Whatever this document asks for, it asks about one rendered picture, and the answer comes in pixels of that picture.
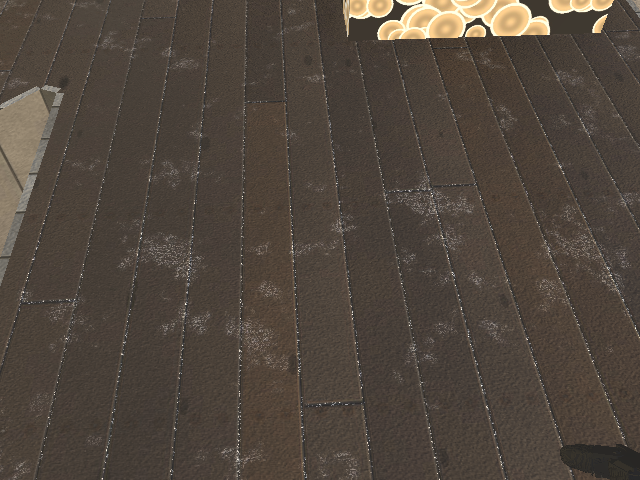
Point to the right robot hand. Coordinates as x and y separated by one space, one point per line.
614 463

